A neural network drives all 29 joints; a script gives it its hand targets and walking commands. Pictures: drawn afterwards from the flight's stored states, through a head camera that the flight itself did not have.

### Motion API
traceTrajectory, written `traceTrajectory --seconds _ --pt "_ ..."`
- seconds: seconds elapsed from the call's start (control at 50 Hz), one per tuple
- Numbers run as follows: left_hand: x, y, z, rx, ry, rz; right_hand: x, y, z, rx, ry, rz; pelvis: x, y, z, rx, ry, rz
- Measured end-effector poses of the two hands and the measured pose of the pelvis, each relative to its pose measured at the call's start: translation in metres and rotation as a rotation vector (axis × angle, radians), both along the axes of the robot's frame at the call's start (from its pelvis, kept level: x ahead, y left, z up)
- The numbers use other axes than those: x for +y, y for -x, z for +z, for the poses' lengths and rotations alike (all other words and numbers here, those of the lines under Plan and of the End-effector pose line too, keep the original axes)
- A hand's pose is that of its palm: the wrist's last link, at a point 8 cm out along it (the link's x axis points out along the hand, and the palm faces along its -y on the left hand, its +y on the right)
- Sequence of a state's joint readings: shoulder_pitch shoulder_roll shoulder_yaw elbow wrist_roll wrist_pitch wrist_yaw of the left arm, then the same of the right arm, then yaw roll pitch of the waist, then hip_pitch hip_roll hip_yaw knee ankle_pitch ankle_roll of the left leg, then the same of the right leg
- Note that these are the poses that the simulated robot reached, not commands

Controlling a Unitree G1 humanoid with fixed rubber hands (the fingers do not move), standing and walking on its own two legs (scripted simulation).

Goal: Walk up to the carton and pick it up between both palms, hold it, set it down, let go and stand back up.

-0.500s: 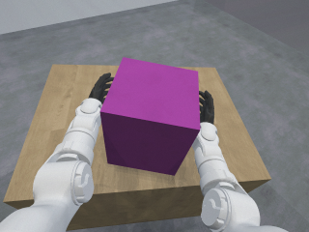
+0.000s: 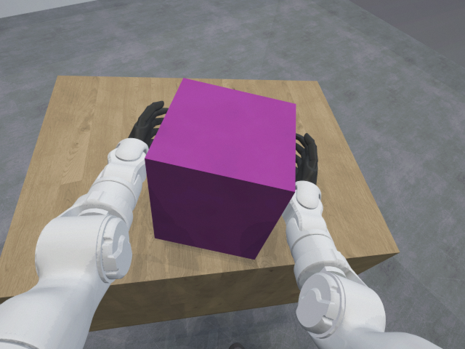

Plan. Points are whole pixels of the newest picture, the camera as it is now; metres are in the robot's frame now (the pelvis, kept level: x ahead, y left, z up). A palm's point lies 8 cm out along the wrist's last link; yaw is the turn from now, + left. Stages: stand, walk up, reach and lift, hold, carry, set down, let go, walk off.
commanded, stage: set down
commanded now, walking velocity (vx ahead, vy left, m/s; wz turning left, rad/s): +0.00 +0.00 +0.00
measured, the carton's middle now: (221, 174) +0.41 -0.07 +0.02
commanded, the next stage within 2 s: none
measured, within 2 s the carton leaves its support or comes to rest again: rests again in 1.30 s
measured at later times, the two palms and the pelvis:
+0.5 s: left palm (143, 155) +0.46 +0.07 +0.03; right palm (298, 190) +0.34 -0.21 +0.02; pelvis -0.01 -0.01 -0.01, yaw +1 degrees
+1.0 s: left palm (144, 153) +0.46 +0.06 +0.03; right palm (301, 188) +0.35 -0.22 +0.02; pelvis -0.02 +0.00 -0.01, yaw -1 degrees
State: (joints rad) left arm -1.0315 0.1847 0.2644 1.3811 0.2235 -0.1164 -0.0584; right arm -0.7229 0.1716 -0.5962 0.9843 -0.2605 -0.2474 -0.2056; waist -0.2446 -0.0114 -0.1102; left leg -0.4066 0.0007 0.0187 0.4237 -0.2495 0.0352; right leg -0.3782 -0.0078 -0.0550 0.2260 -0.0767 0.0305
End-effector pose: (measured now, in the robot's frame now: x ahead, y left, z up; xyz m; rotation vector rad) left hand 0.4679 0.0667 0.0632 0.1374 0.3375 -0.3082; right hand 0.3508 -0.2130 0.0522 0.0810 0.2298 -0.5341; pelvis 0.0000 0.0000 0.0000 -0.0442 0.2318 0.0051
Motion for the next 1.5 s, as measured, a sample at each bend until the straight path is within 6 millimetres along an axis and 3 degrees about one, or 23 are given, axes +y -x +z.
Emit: traceTrajectory --seconds 0.44,0.9,1.22,1.5 --pt "0.001 0.006 -0.032 -0.005 -0.038 -0.013 0.002 0.006 -0.032 0.008 -0.008 -0.002 -0.005 0.008 -0.007 0.109 0.014 0.012" --pt "0.002 0.007 -0.034 -0.003 -0.015 -0.005 0.001 0.007 -0.031 0.016 0.007 0.011 -0.003 0.019 -0.009 0.123 0.008 0.001" --pt "-0.012 -0.003 -0.022 -0.003 0.031 -0.008 -0.008 0.007 -0.023 0.067 -0.005 -0.025 0.004 0.021 -0.018 0.153 0.011 -0.042" --pt "0.009 -0.002 -0.014 -0.012 0.019 0.031 -0.007 0.004 -0.011 0.050 -0.022 -0.035 0.013 0.031 -0.024 0.158 0.022 -0.055"
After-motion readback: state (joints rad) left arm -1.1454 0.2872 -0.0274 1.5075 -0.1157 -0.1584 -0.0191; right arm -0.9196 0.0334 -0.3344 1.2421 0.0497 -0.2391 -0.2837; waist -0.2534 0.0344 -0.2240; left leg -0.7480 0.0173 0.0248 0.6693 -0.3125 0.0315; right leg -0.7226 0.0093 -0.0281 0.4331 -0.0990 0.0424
